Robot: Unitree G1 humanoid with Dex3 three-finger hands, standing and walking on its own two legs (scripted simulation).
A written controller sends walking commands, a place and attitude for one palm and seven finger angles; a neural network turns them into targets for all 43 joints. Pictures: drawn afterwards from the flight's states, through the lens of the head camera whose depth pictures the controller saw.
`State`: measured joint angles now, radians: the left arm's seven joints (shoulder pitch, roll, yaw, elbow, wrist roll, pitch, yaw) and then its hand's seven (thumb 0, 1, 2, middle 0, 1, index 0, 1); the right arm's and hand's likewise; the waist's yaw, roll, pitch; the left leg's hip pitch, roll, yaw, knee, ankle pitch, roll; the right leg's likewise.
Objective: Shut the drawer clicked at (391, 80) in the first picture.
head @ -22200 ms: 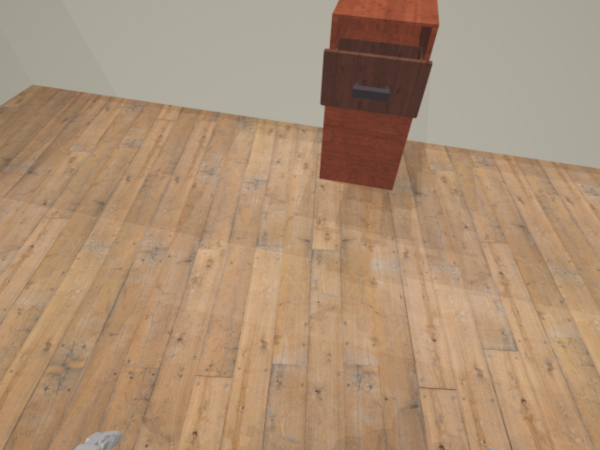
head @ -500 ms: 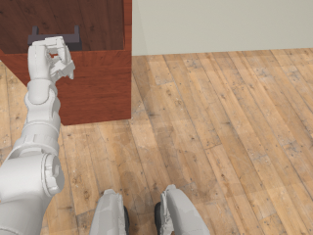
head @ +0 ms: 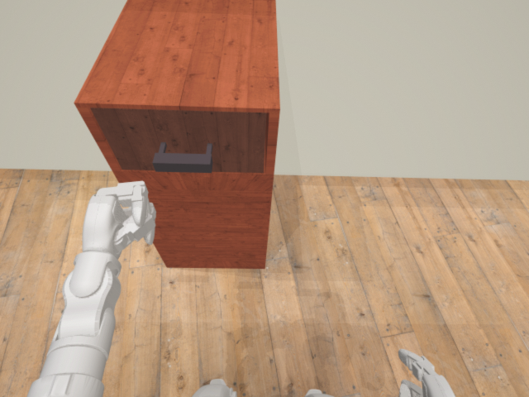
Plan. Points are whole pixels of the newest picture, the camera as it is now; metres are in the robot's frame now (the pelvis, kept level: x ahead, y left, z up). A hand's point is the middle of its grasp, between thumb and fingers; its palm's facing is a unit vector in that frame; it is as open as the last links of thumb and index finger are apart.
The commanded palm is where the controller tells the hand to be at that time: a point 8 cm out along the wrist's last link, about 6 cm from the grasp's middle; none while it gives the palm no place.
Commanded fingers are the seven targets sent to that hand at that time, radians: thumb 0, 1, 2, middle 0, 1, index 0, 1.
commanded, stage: draw the hand back to the body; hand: left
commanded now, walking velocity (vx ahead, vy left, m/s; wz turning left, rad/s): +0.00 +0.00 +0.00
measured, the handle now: (185, 154) +0.57 +0.18 -0.03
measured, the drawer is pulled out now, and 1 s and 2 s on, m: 0.00 0.00 0.00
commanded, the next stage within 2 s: step back with the hand held close in 0.94 s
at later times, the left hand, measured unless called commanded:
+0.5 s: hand (65, 262) +0.25 +0.22 +0.16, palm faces +0.27 -0.91 -0.31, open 3.3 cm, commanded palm +0.20 +0.26 +0.18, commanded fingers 0.00 0.90 0.90 -1.40 -1.60 -1.40 -1.60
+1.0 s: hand out of the picture +0.18 +0.23 +0.20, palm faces +0.40 -0.83 -0.38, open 3.3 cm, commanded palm +0.13 +0.27 +0.23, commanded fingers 0.00 0.90 0.90 -1.40 -1.60 -1.40 -1.60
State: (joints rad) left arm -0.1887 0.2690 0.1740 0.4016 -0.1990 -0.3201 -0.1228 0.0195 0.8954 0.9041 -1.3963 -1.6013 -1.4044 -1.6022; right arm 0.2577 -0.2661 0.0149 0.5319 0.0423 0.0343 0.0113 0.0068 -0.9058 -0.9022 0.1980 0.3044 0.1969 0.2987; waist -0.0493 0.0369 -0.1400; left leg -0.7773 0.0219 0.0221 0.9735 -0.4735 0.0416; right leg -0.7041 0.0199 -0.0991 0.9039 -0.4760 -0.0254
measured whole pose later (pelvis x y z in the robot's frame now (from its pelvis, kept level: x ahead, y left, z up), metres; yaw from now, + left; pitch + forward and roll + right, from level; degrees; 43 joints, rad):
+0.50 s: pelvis +0.01 +0.00 +0.05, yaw +0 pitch -1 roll +0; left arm 0.29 0.32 0.14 -0.16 -0.08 -0.04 0.10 0.02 0.89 0.90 -1.40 -1.60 -1.40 -1.60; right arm 0.19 -0.23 0.07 0.55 0.04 0.01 -0.07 0.01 -0.90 -0.90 0.20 0.30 0.20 0.30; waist 0.03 0.06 -0.02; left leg -0.21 -0.01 0.05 0.52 -0.30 0.04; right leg -0.16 0.01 -0.06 0.49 -0.32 -0.02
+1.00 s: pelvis +0.01 -0.02 +0.06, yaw +1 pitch -4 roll +0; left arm 0.54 0.32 0.26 -0.43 -0.08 -0.08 0.11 0.02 0.89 0.90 -1.40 -1.60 -1.41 -1.60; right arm 0.20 -0.23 0.03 0.59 0.02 -0.07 -0.07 0.01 -0.90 -0.90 0.20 0.30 0.20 0.30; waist 0.07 0.08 0.01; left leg -0.13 0.00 0.04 0.47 -0.28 0.02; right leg -0.08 0.02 -0.08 0.44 -0.29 -0.04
